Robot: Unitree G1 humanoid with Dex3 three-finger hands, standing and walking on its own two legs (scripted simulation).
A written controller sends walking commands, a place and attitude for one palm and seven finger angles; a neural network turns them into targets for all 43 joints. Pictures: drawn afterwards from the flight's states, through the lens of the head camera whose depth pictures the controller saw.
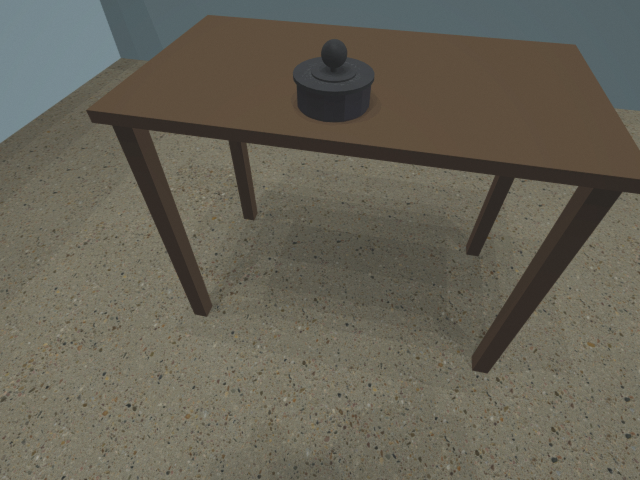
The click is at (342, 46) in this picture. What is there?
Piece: lid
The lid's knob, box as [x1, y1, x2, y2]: [321, 39, 346, 67]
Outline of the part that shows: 331,39 323,45 321,50 321,56 325,64 330,67 337,67 341,65 345,60 346,48 341,41 337,39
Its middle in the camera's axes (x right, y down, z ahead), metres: +0.03 -0.37 +0.77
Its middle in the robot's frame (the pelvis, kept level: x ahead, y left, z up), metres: +0.84 +0.01 +0.17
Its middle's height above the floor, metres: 0.95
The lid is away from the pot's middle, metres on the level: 0.00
